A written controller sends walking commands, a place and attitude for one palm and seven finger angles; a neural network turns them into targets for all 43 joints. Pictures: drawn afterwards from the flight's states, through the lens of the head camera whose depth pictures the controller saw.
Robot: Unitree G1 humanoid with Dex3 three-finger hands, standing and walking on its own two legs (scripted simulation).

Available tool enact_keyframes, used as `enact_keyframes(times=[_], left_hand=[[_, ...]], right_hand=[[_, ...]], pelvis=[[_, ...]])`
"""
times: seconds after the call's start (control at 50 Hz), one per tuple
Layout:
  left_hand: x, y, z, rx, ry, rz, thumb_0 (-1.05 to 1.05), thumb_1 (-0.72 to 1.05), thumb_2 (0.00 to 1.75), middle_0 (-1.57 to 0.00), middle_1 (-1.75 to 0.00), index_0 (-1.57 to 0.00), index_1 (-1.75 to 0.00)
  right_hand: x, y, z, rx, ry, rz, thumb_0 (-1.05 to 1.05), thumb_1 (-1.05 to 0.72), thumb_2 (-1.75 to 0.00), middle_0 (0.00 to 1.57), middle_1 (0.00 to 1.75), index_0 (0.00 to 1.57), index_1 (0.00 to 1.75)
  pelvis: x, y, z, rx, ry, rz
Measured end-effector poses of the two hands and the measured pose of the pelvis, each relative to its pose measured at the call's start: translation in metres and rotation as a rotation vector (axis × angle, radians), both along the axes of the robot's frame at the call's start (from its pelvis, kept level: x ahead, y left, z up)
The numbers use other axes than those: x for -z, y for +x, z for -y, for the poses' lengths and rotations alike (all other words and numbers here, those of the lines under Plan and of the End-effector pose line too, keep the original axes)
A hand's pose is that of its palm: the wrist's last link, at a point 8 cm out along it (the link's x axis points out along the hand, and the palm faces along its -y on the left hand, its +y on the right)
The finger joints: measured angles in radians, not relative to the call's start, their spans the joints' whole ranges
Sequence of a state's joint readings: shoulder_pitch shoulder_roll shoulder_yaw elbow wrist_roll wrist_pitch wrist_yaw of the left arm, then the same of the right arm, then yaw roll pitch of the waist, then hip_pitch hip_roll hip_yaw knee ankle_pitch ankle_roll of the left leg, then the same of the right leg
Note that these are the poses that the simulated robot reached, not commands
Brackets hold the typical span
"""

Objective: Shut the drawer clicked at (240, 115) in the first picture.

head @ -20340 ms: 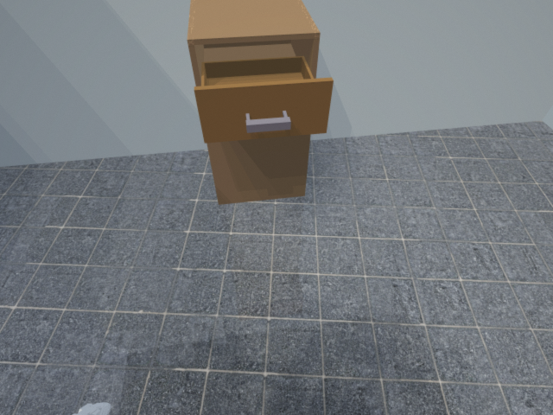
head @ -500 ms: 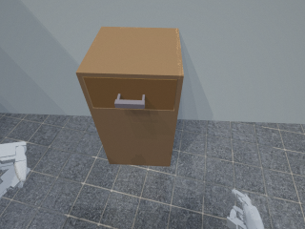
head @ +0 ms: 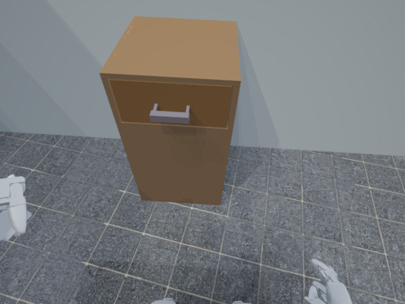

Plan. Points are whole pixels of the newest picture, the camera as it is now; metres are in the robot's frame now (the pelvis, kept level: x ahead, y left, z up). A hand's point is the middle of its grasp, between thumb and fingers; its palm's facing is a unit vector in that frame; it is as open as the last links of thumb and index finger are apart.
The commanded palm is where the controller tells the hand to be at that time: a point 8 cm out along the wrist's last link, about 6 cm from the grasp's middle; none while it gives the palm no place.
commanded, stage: step back with the hand held close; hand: left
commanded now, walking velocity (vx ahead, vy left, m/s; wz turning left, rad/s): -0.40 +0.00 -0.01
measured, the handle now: (170, 112) +0.70 +0.13 -0.07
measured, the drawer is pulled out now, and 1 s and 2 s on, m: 0.00 0.00 0.00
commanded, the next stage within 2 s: stop stepping back and stand still in 0.70 s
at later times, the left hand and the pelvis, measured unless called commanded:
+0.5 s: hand out of the picture +0.12 +0.23 +0.19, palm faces +0.38 -0.83 -0.40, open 3.2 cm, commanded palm +0.05 +0.28 +0.20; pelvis -0.08 +0.00 +0.01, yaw +1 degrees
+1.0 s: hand out of the picture +0.03 +0.25 +0.18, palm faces +0.25 -0.86 -0.44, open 3.2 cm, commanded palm -0.02 +0.30 +0.20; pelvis -0.17 +0.03 +0.02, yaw -5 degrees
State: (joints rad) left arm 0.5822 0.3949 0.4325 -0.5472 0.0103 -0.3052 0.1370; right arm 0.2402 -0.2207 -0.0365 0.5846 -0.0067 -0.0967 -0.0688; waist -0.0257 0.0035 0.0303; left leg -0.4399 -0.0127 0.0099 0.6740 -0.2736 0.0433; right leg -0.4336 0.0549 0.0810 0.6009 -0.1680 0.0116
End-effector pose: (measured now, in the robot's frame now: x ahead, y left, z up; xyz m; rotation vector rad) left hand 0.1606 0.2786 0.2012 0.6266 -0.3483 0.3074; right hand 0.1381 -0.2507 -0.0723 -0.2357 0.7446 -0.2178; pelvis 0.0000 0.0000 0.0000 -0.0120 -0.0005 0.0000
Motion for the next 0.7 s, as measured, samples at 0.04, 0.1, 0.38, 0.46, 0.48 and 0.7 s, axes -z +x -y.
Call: enact_keyframes(times=[0.04, 0.1, 0.38, 0.46, 0.48, 0.7], left_hand=[[0.002, -0.005, 0.003, 0.013, -0.028, -0.004, 0.01, 0.88, 0.9, -1.41, -1.59, -1.41, -1.59], [0.005, -0.014, 0.004, 0.036, -0.059, -0.006, 0.01, 0.88, 0.9, -1.41, -1.59, -1.41, -1.59], [-0.001, -0.086, -0.01, -0.076, -0.027, 0.043, 0.01, 0.89, 0.9, -1.41, -1.59, -1.41, -1.59], [0.003, -0.084, 0.003, -0.012, -0.11, 0.053, 0.01, 0.88, 0.9, -1.41, -1.59, -1.41, -1.59], [0.002, -0.083, 0.006, 0.013, -0.113, 0.059, 0.01, 0.88, 0.9, -1.41, -1.59, -1.41, -1.59], [-0.006, -0.117, -0.009, 0.086, -0.026, -0.014, 0.01, 0.88, 0.9, -1.41, -1.59, -1.41, -1.59]], right_hand=[[-0.001, -0.003, 0.001, -0.006, -0.002, -0.013, 0.02, -0.91, -0.9, 0.21, 0.3, 0.21, 0.3], [-0.004, -0.01, 0.0, -0.009, -0.011, -0.03, 0.02, -0.91, -0.9, 0.21, 0.3, 0.21, 0.3], [-0.002, -0.019, -0.027, -0.136, 0.014, 0.032, 0.02, -0.91, -0.9, 0.21, 0.3, 0.21, 0.3], [-0.004, -0.032, -0.03, -0.12, 0.026, 0.009, 0.02, -0.91, -0.9, 0.21, 0.3, 0.21, 0.3], [-0.007, -0.036, -0.03, -0.11, 0.024, 0.014, 0.02, -0.91, -0.9, 0.21, 0.3, 0.21, 0.3], [-0.025, -0.098, -0.013, -0.013, -0.016, 0.04, 0.01, -0.91, -0.9, 0.21, 0.3, 0.21, 0.3]], pelvis=[[-0.001, -0.006, 0.0, -0.006, 0.0, -0.006], [-0.003, -0.016, -0.003, -0.018, 0.0, -0.013], [0.0, -0.058, 0.007, -0.022, -0.027, -0.081], [-0.006, -0.073, 0.005, -0.02, -0.041, -0.045], [-0.007, -0.076, 0.005, -0.019, -0.04, -0.038], [-0.01, -0.109, -0.008, 0.0, -0.036, -0.026]])
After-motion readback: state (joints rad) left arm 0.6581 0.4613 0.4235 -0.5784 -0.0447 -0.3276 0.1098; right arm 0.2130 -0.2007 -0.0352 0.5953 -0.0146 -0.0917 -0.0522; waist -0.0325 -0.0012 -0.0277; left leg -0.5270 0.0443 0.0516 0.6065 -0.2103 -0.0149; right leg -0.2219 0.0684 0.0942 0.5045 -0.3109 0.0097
